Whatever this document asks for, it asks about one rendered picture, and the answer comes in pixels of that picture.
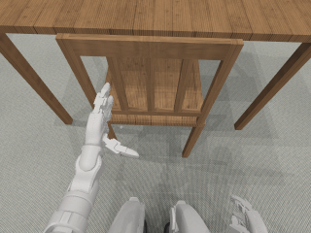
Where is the robot right shin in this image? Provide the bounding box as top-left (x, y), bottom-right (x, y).
top-left (169, 200), bottom-right (186, 233)

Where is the left robot forearm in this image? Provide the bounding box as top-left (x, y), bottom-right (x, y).
top-left (42, 144), bottom-right (105, 233)

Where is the robot right thigh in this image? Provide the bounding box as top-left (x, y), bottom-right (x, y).
top-left (169, 204), bottom-right (210, 233)

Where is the right robot hand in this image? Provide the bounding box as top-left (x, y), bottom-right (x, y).
top-left (229, 194), bottom-right (268, 233)

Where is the table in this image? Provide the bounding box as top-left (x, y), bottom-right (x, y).
top-left (0, 0), bottom-right (311, 130)

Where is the left robot hand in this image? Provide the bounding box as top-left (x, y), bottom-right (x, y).
top-left (85, 83), bottom-right (139, 158)

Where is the chair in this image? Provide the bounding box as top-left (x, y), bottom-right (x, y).
top-left (55, 33), bottom-right (244, 158)

